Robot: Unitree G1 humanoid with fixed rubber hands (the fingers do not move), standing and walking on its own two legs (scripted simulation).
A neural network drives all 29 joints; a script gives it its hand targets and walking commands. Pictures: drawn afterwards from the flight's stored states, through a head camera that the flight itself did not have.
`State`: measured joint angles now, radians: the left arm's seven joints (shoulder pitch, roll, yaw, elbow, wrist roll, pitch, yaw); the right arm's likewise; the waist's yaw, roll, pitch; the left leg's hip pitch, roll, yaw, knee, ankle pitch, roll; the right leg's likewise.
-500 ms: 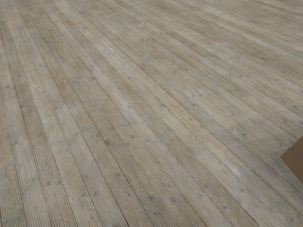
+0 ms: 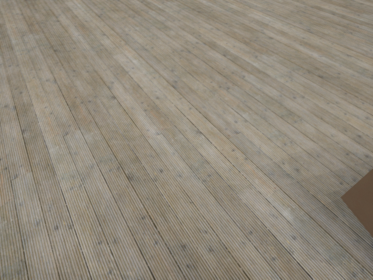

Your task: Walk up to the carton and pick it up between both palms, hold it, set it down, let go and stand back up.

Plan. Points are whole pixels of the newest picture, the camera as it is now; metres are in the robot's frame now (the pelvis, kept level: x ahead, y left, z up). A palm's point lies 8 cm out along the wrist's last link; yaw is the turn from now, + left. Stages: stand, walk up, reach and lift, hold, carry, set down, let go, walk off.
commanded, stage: stand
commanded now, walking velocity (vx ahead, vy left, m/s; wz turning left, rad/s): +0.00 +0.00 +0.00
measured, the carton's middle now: out of the picture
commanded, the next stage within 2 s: walk up in 1.52 s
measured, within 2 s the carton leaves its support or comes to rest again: neither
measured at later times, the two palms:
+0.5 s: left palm out of the picture -0.03 +0.20 -0.15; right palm out of the picture -0.03 -0.19 -0.15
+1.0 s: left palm out of the picture -0.04 +0.20 -0.15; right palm out of the picture -0.03 -0.19 -0.15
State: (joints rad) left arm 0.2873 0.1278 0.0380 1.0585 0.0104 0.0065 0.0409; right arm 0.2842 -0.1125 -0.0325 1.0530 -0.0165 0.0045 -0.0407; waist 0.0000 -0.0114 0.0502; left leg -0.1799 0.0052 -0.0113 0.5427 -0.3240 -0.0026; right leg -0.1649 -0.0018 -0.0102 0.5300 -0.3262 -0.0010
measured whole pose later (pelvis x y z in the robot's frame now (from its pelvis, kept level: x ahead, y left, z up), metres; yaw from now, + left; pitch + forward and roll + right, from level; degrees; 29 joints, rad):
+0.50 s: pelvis -0.01 +0.00 +0.00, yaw +0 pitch -4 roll +0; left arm 0.27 0.09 0.02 1.18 0.01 0.01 0.05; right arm 0.28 -0.09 -0.02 1.16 -0.01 0.01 -0.05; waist 0.00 0.00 0.07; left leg -0.13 -0.01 -0.01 0.48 -0.28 0.00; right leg -0.12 -0.01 -0.01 0.48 -0.29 0.01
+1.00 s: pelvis -0.01 +0.01 +0.01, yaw +0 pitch -3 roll +0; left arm 0.29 0.08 0.01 1.20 0.01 0.01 0.05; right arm 0.28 -0.09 -0.01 1.18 -0.01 0.00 -0.05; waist -0.01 0.00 0.06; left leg -0.14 -0.01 -0.01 0.46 -0.27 0.01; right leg -0.12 -0.02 -0.01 0.46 -0.27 0.01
